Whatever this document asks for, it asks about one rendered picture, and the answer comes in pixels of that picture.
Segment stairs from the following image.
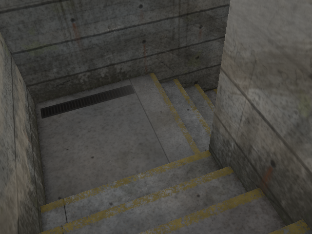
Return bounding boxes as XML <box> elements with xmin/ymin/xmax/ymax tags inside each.
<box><xmin>160</xmin><ymin>78</ymin><xmax>217</xmax><ymax>152</ymax></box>
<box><xmin>38</xmin><ymin>150</ymin><xmax>312</xmax><ymax>234</ymax></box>

